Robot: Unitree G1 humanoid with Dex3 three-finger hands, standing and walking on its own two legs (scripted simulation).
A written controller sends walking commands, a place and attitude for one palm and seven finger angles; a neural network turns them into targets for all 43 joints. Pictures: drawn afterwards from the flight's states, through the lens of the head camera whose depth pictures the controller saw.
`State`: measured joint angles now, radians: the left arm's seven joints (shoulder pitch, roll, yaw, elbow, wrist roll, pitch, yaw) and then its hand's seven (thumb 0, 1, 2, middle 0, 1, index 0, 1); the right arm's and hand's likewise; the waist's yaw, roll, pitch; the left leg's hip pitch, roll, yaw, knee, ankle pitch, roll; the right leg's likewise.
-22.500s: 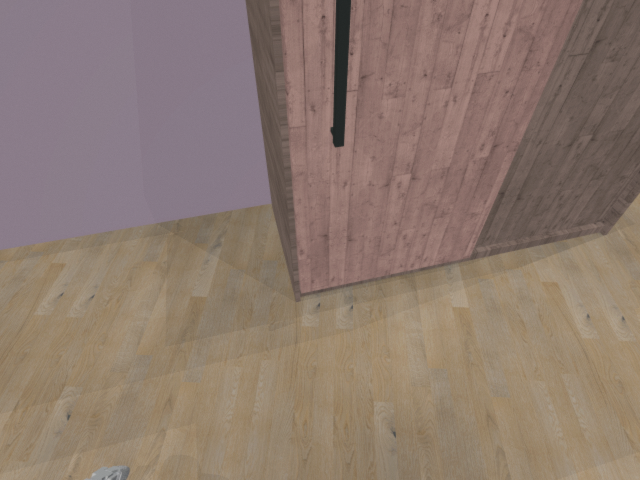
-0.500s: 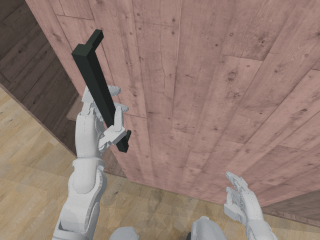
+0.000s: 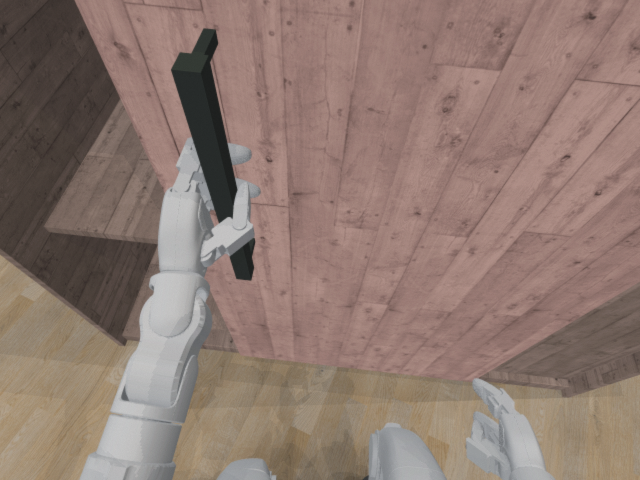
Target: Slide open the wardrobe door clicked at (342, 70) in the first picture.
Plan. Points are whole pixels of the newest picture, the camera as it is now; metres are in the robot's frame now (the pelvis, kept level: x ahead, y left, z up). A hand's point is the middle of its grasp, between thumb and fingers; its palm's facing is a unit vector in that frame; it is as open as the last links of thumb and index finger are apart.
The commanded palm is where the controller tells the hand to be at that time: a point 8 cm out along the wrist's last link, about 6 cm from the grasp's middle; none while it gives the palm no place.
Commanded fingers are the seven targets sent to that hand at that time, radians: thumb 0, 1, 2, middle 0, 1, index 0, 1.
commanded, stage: step sideways, sliding the door along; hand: left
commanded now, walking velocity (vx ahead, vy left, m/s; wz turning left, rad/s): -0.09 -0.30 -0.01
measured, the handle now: (231, 188) +0.39 +0.16 +0.12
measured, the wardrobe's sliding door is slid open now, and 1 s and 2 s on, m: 0.37 0.57 0.60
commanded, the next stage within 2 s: stop walking and hold the door there in 1.56 s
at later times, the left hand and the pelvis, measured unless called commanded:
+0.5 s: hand (345, 233) +0.34 +0.03 +0.13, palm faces +0.21 -0.98 -0.05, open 6.2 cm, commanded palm +0.31 +0.01 +0.13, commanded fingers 0.00 0.90 0.90 -0.45 -1.40 -0.45 -1.40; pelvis -0.04 -0.13 -0.01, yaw +1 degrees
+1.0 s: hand (447, 241) +0.35 -0.08 +0.13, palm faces +0.30 -0.95 -0.06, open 6.3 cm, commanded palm +0.31 -0.10 +0.13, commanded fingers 0.00 0.90 0.90 -0.45 -1.40 -0.45 -1.40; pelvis -0.02 -0.27 -0.01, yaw +4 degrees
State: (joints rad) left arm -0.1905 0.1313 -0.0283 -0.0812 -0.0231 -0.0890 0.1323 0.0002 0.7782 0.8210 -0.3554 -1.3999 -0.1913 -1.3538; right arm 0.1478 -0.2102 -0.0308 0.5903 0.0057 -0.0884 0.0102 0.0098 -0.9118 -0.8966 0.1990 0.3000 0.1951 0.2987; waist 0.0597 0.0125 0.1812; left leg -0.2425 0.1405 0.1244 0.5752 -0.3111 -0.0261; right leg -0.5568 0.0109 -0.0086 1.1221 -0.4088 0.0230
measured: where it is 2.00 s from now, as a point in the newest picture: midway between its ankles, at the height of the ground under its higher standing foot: outside the picture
